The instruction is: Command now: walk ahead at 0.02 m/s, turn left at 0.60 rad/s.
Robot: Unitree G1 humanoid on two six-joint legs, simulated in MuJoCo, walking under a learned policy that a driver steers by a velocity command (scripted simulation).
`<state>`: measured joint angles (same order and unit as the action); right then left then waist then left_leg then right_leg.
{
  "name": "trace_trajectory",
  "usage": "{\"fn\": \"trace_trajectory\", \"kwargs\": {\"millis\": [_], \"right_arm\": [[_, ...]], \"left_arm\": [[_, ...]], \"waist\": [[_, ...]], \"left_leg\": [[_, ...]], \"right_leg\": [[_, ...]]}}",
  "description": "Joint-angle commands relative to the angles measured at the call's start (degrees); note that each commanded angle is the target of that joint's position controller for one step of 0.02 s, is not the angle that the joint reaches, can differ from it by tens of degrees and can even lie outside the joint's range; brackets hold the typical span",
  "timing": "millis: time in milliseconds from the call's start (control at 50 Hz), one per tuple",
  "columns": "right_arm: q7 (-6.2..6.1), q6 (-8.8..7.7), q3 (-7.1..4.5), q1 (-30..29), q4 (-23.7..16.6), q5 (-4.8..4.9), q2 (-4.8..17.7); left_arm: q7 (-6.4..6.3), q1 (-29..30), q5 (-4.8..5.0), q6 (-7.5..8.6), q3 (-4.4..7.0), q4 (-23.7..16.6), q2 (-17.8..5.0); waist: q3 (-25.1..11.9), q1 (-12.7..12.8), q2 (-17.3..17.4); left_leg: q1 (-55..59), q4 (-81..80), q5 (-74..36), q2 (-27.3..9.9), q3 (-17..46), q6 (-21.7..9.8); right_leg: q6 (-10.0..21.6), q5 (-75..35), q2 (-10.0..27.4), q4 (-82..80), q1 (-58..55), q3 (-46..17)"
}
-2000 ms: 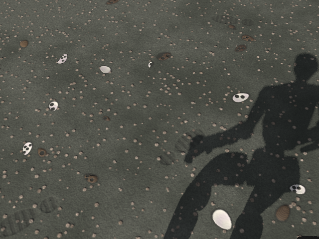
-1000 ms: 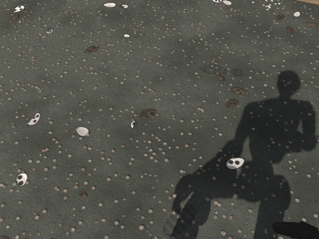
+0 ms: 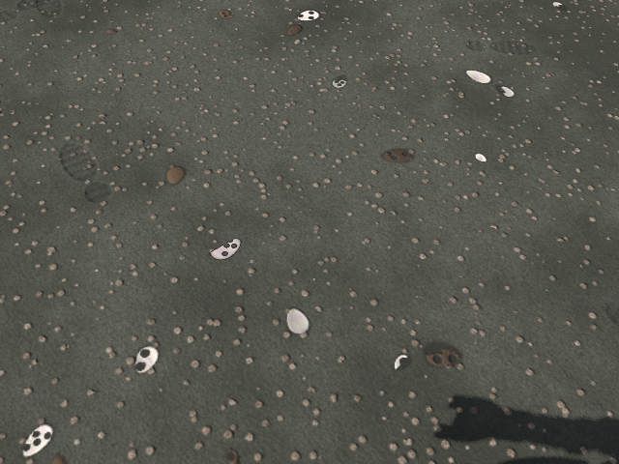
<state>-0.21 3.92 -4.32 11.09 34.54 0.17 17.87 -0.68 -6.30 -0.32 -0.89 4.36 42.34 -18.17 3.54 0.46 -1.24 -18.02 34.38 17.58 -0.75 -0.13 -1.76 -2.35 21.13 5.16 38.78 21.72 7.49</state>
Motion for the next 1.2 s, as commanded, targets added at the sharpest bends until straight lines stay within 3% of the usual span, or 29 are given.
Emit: {"fn": "trace_trajectory", "kwargs": {"millis": [20, 40, 60, 80, 140, 220, 320, 360, 380, 400, 420, 440, 460, 480, 560, 740, 1200], "right_arm": [[-0.36, -2.50, -3.69, 4.53, -4.01, -2.12, 13.73], [-0.43, -3.24, -3.18, 1.55, -3.84, -1.39, 12.04], [-0.66, -3.34, -2.71, -0.70, -4.17, -0.41, 10.25], [-0.91, -3.21, -2.20, -2.04, -4.41, 0.21, 9.37], [-1.51, -3.07, -1.30, -1.63, -4.43, -0.35, 7.68], [-1.75, -2.77, -1.23, -0.40, -3.41, -0.47, 7.90], [-0.77, -2.34, -0.91, -1.25, -2.29, -0.66, 7.98], [-0.56, -2.36, -0.34, -2.71, -1.68, -0.17, 6.83], [-0.55, -2.42, 0.06, -3.38, -1.30, 0.24, 5.90], [-0.59, -2.81, 0.47, -1.80, -0.63, 0.02, 4.74], [-0.54, -3.38, 0.85, 0.41, -0.35, -1.26, 3.55], [-0.39, -3.80, 0.86, 2.83, 0.02, -1.29, 2.62], [-0.58, -3.78, 0.77, 1.01, 0.72, -2.02, 4.11], [-0.71, -3.59, 0.24, -0.91, 0.92, -1.75, 5.22], [-0.93, -2.61, 0.30, -1.90, 1.38, -1.19, 3.88], [-1.50, -3.26, 0.09, 0.40, 4.82, -1.01, 2.75], [-2.88, -3.30, 0.03, 1.93, 15.29, -0.59, 2.30]], "left_arm": [[-0.74, 5.41, -0.28, 0.77, 1.77, -6.27, -6.19], [-1.01, 4.09, 0.25, 0.58, 2.16, -5.60, -6.53], [-1.51, 2.62, -0.17, 0.41, 2.36, -4.16, -6.28], [-1.70, 1.77, -0.64, 0.30, 2.49, -3.87, -6.43], [-1.16, -0.01, 0.29, 0.56, 2.13, -3.09, -5.20], [-0.55, 2.22, 0.53, 0.55, 1.03, -3.46, -3.40], [0.25, 1.77, 0.97, 0.82, 0.80, -3.55, -4.07], [0.61, 0.11, 0.91, 1.21, 0.56, -3.01, -3.30], [0.84, -1.57, 0.56, 1.56, 0.31, -2.36, -2.55], [0.86, -2.37, -0.32, 1.87, 0.23, -2.28, -3.33], [0.55, -3.39, -1.16, 1.98, 0.81, -2.71, -7.11], [0.61, -0.20, -1.08, 1.90, 0.84, -2.00, -7.81], [0.89, 1.90, -0.76, 2.07, -0.07, -2.88, -4.07], [1.00, 2.31, -0.85, 2.26, -0.46, -2.86, -3.02], [0.73, -0.02, -0.54, 3.27, -0.78, -1.70, -3.69], [0.35, -0.89, -0.28, 2.75, -1.74, -0.03, -2.69], [0.20, -3.51, 0.08, 2.84, -2.69, 10.11, -2.84]], "waist": [[-7.02, -3.77, 11.80], [-5.92, -1.73, 10.02], [-6.51, -0.81, 8.02], [-6.69, -0.23, 8.66], [-9.54, 0.19, 8.65], [-9.03, -1.68, 9.63], [-7.06, -2.58, 10.17], [-6.97, -1.08, 9.22], [-7.02, 0.43, 8.29], [-7.78, 0.34, 6.45], [-9.57, -1.48, -0.11], [-8.99, -5.03, -8.21], [-8.20, -3.39, -7.47], [-6.92, -2.34, -6.16], [-4.83, -0.89, -3.52], [-4.34, -0.13, 1.71], [-2.58, -0.04, 1.11]], "left_leg": [[10.93, -16.76, -23.95, -18.78, 26.54, -17.39], [10.20, -16.25, -21.15, -15.43, 22.21, -13.75], [10.77, -15.53, -19.72, -13.23, 20.16, -11.19], [10.14, -15.05, -23.01, -12.20, 18.86, -10.65], [11.69, -14.02, -28.45, -10.58, 16.54, -10.93], [12.87, -13.24, -24.91, -10.18, 17.12, -10.86], [8.60, -12.58, -22.05, -10.64, 20.58, -11.89], [7.94, -11.02, -22.75, -9.58, 21.07, -10.83], [6.64, -10.23, -21.93, -8.29, 20.45, -9.26], [4.42, -9.95, -18.26, -6.67, 19.87, -6.55], [1.36, -5.56, -10.78, -2.84, 16.20, -3.26], [1.85, -6.02, -2.12, 1.87, 9.75, -0.44], [5.32, -6.98, -2.53, 1.18, 8.96, 1.42], [5.17, -6.92, -4.30, 1.39, 9.00, 1.41], [5.46, -7.74, -10.14, 0.72, 10.30, 0.42], [5.97, -8.75, -13.18, 0.27, 10.95, 1.23], [9.36, -10.59, -15.27, 0.29, 9.74, 2.29]], "right_leg": [[-1.28, 13.75, -4.18, 25.36, 17.56, -9.45], [-0.63, 8.25, -3.46, 25.57, 17.67, -10.53], [-0.81, 4.94, -3.02, 25.04, 17.38, -10.99], [-1.42, 2.45, -3.47, 25.82, 16.33, -10.75], [-2.51, -1.39, -4.54, 24.71, 12.98, -10.30], [-2.95, -2.07, -3.89, 12.15, 8.84, -10.20], [-1.87, 0.87, -4.10, 1.76, 0.29, -9.48], [-1.00, -2.98, -4.36, -6.69, -4.06, -9.06], [-0.15, -10.31, -4.60, -15.12, -8.62, -8.48], [1.02, -18.43, -2.51, -18.80, -14.11, -10.68], [3.62, -30.92, 4.30, -17.24, -19.10, -16.39], [8.41, -28.87, 6.63, -16.08, -14.97, -18.62], [9.71, -20.38, 6.01, -17.83, -11.02, -19.21], [7.97, -15.03, 3.82, -18.04, -10.53, -17.39], [4.76, -11.46, 0.72, -16.77, -9.53, -14.36], [4.71, -11.17, -1.19, -15.31, -10.44, -12.78], [5.00, -11.71, -2.58, -18.26, -10.38, -12.36]]}}
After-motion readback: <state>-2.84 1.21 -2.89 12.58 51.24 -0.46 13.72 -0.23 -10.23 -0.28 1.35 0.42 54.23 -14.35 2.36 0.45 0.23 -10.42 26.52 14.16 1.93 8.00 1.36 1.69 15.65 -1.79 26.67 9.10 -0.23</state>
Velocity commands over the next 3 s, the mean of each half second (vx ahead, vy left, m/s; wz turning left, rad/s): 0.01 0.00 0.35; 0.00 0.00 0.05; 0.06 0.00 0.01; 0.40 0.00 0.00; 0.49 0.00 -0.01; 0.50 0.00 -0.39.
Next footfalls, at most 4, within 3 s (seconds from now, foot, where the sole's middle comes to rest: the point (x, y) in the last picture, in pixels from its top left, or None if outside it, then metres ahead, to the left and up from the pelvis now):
0.40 right None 0.07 -0.13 -0.77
1.64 left None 0.12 0.13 -0.77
2.14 right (322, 431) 0.52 -0.03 -0.77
2.66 left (205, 316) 0.79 0.24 -0.77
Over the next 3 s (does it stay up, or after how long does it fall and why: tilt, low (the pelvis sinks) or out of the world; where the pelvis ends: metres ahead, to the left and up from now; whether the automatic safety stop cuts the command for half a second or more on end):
stays up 0.80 0.14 0.02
